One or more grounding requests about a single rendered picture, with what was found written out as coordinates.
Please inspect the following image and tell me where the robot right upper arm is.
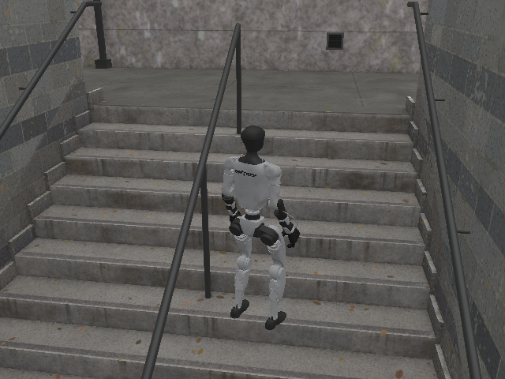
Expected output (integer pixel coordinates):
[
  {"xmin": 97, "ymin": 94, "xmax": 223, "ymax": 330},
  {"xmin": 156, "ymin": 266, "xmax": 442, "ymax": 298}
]
[{"xmin": 264, "ymin": 163, "xmax": 282, "ymax": 210}]

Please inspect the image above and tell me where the robot right shin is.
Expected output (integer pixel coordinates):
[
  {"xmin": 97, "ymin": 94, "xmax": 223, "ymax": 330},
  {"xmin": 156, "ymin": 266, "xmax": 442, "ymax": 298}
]
[{"xmin": 269, "ymin": 268, "xmax": 286, "ymax": 320}]

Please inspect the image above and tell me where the robot left upper arm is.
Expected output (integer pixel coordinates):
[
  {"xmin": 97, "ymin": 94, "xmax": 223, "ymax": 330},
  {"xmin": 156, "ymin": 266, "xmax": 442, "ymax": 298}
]
[{"xmin": 222, "ymin": 156, "xmax": 240, "ymax": 197}]

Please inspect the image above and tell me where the robot left forearm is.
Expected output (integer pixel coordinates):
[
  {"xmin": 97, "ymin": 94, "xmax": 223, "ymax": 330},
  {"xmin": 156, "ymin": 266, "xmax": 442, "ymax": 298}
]
[{"xmin": 222, "ymin": 194, "xmax": 238, "ymax": 216}]

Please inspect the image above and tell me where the robot right forearm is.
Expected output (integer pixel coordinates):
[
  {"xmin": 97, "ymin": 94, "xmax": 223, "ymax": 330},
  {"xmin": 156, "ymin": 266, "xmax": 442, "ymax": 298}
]
[{"xmin": 274, "ymin": 199, "xmax": 295, "ymax": 234}]

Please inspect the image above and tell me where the robot left hand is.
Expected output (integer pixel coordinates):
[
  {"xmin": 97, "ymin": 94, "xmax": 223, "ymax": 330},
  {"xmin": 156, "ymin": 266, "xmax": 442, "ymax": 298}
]
[{"xmin": 230, "ymin": 211, "xmax": 242, "ymax": 223}]

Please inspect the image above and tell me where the robot right hand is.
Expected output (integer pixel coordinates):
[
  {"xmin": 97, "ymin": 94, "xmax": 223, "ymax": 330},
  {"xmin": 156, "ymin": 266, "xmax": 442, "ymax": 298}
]
[{"xmin": 282, "ymin": 228, "xmax": 300, "ymax": 248}]

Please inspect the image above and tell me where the left robot foot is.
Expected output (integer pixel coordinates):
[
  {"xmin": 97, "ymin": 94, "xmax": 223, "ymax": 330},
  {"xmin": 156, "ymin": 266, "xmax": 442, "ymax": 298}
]
[{"xmin": 230, "ymin": 299, "xmax": 249, "ymax": 319}]

